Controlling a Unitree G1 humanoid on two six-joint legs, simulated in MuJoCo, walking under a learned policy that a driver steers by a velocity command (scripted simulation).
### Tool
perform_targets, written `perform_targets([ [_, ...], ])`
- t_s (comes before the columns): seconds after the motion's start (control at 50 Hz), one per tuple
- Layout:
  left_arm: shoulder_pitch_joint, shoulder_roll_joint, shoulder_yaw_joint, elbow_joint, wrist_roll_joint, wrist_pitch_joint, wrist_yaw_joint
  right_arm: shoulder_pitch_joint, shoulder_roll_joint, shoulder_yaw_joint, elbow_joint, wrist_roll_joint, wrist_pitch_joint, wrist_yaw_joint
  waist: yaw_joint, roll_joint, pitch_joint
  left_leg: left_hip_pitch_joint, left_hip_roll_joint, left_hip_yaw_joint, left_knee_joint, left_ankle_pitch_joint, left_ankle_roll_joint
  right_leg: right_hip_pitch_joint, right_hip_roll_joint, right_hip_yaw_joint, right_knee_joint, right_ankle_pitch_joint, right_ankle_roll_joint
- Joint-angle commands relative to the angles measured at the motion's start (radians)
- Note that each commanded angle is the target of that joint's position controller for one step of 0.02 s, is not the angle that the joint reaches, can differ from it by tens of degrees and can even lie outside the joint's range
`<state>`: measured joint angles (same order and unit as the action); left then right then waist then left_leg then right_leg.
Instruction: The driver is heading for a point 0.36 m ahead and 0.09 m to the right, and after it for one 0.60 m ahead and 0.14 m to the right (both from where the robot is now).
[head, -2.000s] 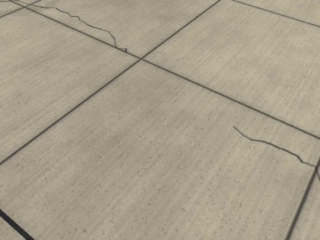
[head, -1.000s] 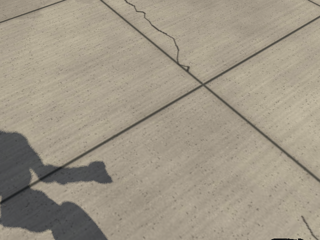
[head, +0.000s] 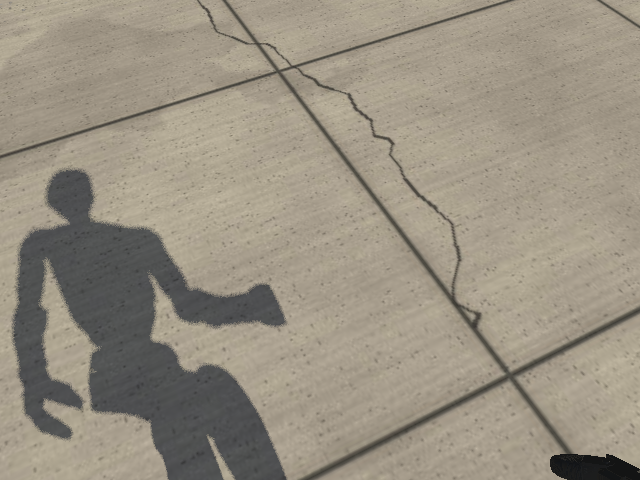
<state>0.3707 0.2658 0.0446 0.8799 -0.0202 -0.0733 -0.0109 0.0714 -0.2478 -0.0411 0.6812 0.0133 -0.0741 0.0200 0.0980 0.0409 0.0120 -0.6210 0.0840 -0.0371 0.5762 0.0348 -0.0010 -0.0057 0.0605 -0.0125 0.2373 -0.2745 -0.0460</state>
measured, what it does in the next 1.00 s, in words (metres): walks ahead, turning right: left foot, then right foot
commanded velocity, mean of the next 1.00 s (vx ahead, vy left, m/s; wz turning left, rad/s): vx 0.24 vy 0.00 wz -0.45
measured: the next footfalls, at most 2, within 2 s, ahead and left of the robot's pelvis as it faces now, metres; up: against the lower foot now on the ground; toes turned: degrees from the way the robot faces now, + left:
left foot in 0.10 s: +0.23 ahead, +0.14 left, +0.00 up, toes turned -2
right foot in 0.56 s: +0.39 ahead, -0.14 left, +0.00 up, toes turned -19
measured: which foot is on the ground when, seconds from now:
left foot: up 0.00-0.08, down 0.10-0.56, up 0.58-1.00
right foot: down 0.00-0.10, up 0.12-0.54, down 0.56-1.00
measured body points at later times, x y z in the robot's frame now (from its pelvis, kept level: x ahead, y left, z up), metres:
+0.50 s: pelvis +0.24 +0.02 +0.00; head +0.27 +0.00 +0.44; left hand +0.49 +0.22 -0.10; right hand +0.23 -0.28 -0.13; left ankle +0.19 +0.14 -0.74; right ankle +0.36 -0.14 -0.71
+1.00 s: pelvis +0.33 -0.01 -0.01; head +0.35 -0.02 +0.44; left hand +0.61 +0.15 -0.10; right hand +0.32 -0.32 -0.12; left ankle +0.41 +0.11 -0.73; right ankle +0.35 -0.13 -0.74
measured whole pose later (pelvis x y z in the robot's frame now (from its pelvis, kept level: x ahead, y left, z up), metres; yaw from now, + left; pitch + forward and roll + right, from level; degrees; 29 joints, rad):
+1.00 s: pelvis +0.33 -0.01 -0.01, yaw -29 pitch +2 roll +0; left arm 0.15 0.28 0.07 0.63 0.01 0.04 0.02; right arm 0.16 -0.28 -0.06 0.78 0.00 0.00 -0.02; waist 0.01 -0.01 0.01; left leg -0.38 0.01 -0.05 0.65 -0.30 -0.04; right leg -0.41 0.12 0.13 0.52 -0.13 -0.04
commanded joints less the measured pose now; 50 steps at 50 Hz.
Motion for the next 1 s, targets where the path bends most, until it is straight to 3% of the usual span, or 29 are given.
perform_targets([
  [0.02,0.038,0.183,0.045,-0.022,-0.006,0.010,0.013,-0.111,-0.086,-0.023,-0.106,0.003,-0.034,0.015,-0.025,-0.115,0.046,0.018,-0.033,0.003,-0.074,-0.055,0.019,0.015,-0.299,0.191,0.012,0.366,-0.142],
  [0.06,0.000,0.201,0.051,-0.028,-0.008,0.017,0.018,-0.002,-0.122,-0.041,-0.078,-0.001,-0.043,0.012,-0.099,-0.130,-0.010,0.203,-0.067,0.028,-0.125,-0.092,0.046,0.000,-0.282,0.191,0.123,0.514,-0.115],
  [0.08,-0.007,0.177,0.042,-0.033,-0.002,0.016,0.018,0.137,-0.168,-0.064,-0.038,-0.007,-0.044,0.003,-0.165,-0.113,-0.109,0.427,-0.060,0.030,-0.127,-0.069,0.077,-0.064,-0.225,0.155,0.281,0.570,-0.086],
  [0.1,-0.023,0.113,0.019,-0.067,0.020,0.012,0.016,0.322,-0.241,-0.085,-0.014,-0.027,-0.043,-0.010,-0.238,-0.018,-0.274,0.738,0.123,-0.147,-0.078,-0.042,0.144,-0.260,-0.153,0.109,0.580,0.343,-0.044],
  [0.12,0.120,0.007,-0.012,-0.081,0.007,-0.007,0.012,0.365,-0.300,-0.096,0.006,-0.032,-0.031,-0.008,-0.174,0.262,-0.408,1.045,0.354,-0.567,-0.159,-0.200,0.288,-0.630,-0.012,0.060,0.904,-0.270,0.014],
  [0.14,0.083,0.115,0.013,-0.061,-0.017,-0.016,0.011,0.369,-0.199,-0.074,0.000,-0.025,-0.025,-0.010,-0.211,0.181,-0.379,0.999,0.335,-0.636,-0.230,-0.352,0.276,-0.730,-0.058,0.158,1.030,-0.304,0.017],
  [0.16,-0.006,0.163,0.031,-0.086,-0.030,-0.016,0.011,0.307,-0.156,-0.058,-0.001,-0.017,-0.025,-0.015,-0.208,0.123,-0.228,0.875,0.304,-0.479,-0.253,-0.345,0.233,-0.780,-0.098,0.143,1.056,-0.216,0.015],
  [0.18,-0.054,0.152,0.031,-0.095,-0.022,-0.012,0.014,0.242,-0.134,-0.049,0.000,-0.018,-0.025,-0.014,-0.180,0.062,-0.150,0.741,0.262,-0.367,-0.283,-0.277,0.211,-0.752,-0.139,0.121,1.032,-0.133,0.021],
  [0.2,-0.077,0.140,0.036,-0.102,-0.009,-0.005,0.015,0.193,-0.108,-0.042,0.005,-0.020,-0.028,-0.011,-0.152,0.054,-0.087,0.631,0.228,-0.283,-0.322,-0.218,0.200,-0.721,-0.164,0.118,0.988,-0.081,0.026],
  [0.22,-0.057,0.122,0.039,-0.099,-0.009,0.009,0.014,0.160,-0.093,-0.038,0.010,-0.025,-0.034,-0.009,-0.120,0.072,-0.058,0.551,0.201,-0.209,-0.361,-0.182,0.190,-0.666,-0.186,0.123,0.961,-0.043,0.029],
  [0.26,-0.045,0.080,0.036,-0.103,-0.014,0.033,0.012,0.132,-0.094,-0.044,0.026,-0.024,-0.046,-0.009,-0.092,0.068,-0.027,0.472,0.192,-0.119,-0.416,-0.113,0.196,-0.627,-0.197,0.113,0.933,-0.011,0.039],
  [0.32,-0.089,0.067,0.039,-0.140,0.003,0.054,0.017,0.105,-0.130,-0.056,0.046,-0.032,-0.049,-0.020,-0.068,0.034,0.019,0.438,0.190,0.029,-0.405,0.233,0.201,-0.649,-0.185,0.102,0.819,0.064,0.069],
  [0.38,-0.155,0.042,0.029,-0.170,0.010,0.050,-0.004,0.093,-0.160,-0.065,0.055,-0.027,-0.029,-0.041,-0.086,0.037,0.007,0.427,0.146,0.169,-0.378,0.305,0.174,-0.569,-0.166,0.037,0.603,0.245,0.069],
  [0.44,-0.229,0.052,0.033,-0.214,0.013,0.053,-0.029,0.121,-0.187,-0.072,0.073,-0.011,-0.007,-0.054,-0.114,0.037,-0.018,0.497,0.167,0.197,-0.330,0.315,0.160,-0.524,-0.143,0.006,0.469,0.299,0.053],
  [0.52,-0.202,0.111,0.063,-0.247,0.021,0.067,-0.045,0.091,-0.218,-0.088,0.074,0.027,0.020,-0.059,-0.075,0.054,-0.047,0.580,0.201,0.200,-0.144,0.401,0.119,-0.454,-0.094,-0.038,0.379,0.147,-0.009],
  [0.54,-0.119,0.137,0.079,-0.229,0.022,0.065,-0.043,0.079,-0.210,-0.087,0.071,0.034,0.026,-0.060,-0.030,0.029,-0.084,0.564,0.167,0.223,-0.006,0.413,0.090,-0.341,-0.055,-0.061,0.298,0.192,-0.037],
  [0.56,-0.035,0.203,0.107,-0.209,0.024,0.063,-0.025,0.134,-0.181,-0.079,0.080,0.019,0.027,-0.055,-0.003,-0.069,-0.136,0.489,0.092,0.247,0.204,0.279,0.031,-0.174,-0.042,-0.019,0.223,0.441,-0.075],
  [0.58,-0.019,0.310,0.125,-0.224,0.025,0.066,0.002,0.185,-0.091,-0.048,0.050,-0.048,0.025,-0.047,-0.061,-0.328,-0.194,0.190,-0.019,0.248,0.539,-0.465,-0.044,0.062,-0.277,0.297,0.287,0.980,-0.180],
  [0.6,-0.061,0.324,0.113,-0.275,0.043,0.056,-0.005,0.252,-0.100,-0.035,0.036,-0.042,0.021,-0.036,-0.091,-0.341,-0.391,-0.004,-0.151,0.042,0.810,-0.795,-0.078,0.223,-0.461,0.686,0.215,0.870,-0.404],
  [0.62,-0.086,0.256,0.099,-0.295,0.032,0.052,-0.017,0.175,-0.170,-0.050,0.042,-0.007,0.023,-0.030,-0.036,-0.163,-0.390,-0.046,-0.102,-0.060,0.838,-0.701,-0.059,0.176,-0.410,0.608,0.160,0.691,-0.365],
  [0.64,-0.133,0.216,0.087,-0.294,0.018,0.047,-0.016,0.110,-0.166,-0.048,0.021,0.003,0.028,-0.034,-0.051,-0.124,-0.288,-0.077,-0.075,-0.053,0.789,-0.612,-0.041,0.084,-0.360,0.509,0.148,0.546,-0.307],
  [0.66,-0.172,0.185,0.079,-0.292,0.004,0.052,-0.009,0.094,-0.154,-0.049,0.034,-0.012,0.037,-0.048,-0.075,-0.055,-0.210,-0.068,-0.041,-0.054,0.712,-0.547,-0.043,-0.024,-0.312,0.446,0.130,0.437,-0.252],
  [0.68,-0.205,0.165,0.072,-0.297,0.004,0.059,0.001,0.084,-0.167,-0.054,0.030,-0.023,0.049,-0.059,-0.096,-0.078,-0.170,-0.023,-0.026,-0.058,0.639,-0.506,-0.042,-0.127,-0.284,0.412,0.110,0.379,-0.228],
  [0.7,-0.221,0.167,0.071,-0.307,0.017,0.066,0.007,0.089,-0.168,-0.056,0.029,-0.023,0.059,-0.059,-0.115,-0.110,-0.156,0.039,-0.035,-0.050,0.602,-0.476,-0.041,-0.202,-0.255,0.393,0.090,0.351,-0.213],
  [0.74,-0.227,0.179,0.077,-0.318,0.029,0.070,0.017,0.105,-0.141,-0.050,0.034,-0.023,0.066,-0.062,-0.124,-0.133,-0.163,0.086,-0.061,-0.038,0.507,-0.450,-0.049,-0.244,-0.229,0.369,0.082,0.372,-0.208],
  [0.82,-0.224,0.188,0.082,-0.326,0.021,0.082,0.041,0.088,-0.119,-0.040,0.040,-0.021,0.074,-0.064,-0.107,-0.142,-0.183,0.121,-0.068,-0.047,0.359,-0.382,-0.072,-0.261,-0.217,0.369,0.084,0.228,-0.193],
  [0.88,-0.229,0.170,0.073,-0.325,0.029,0.092,0.041,0.069,-0.118,-0.037,0.034,-0.017,0.077,-0.058,-0.089,-0.176,-0.157,0.178,-0.064,-0.034,0.281,-0.357,-0.073,-0.313,-0.203,0.380,0.070,0.069,-0.178],
  [0.94,-0.217,0.155,0.063,-0.316,0.034,0.099,0.034,0.066,-0.120,-0.037,0.027,-0.015,0.067,-0.048,-0.073,-0.191,-0.135,0.224,-0.064,-0.019,0.184,-0.383,-0.057,-0.301,-0.213,0.414,0.089,0.035,-0.172],
  [1.0,-0.211,0.126,0.045,-0.301,0.023,0.108,0.032,0.126,-0.102,-0.035,0.045,-0.020,0.053,-0.029,-0.110,-0.179,-0.116,0.383,-0.077,0.018,-0.099,-0.249,-0.007,-0.327,-0.176,0.399,0.143,0.007,-0.114],
])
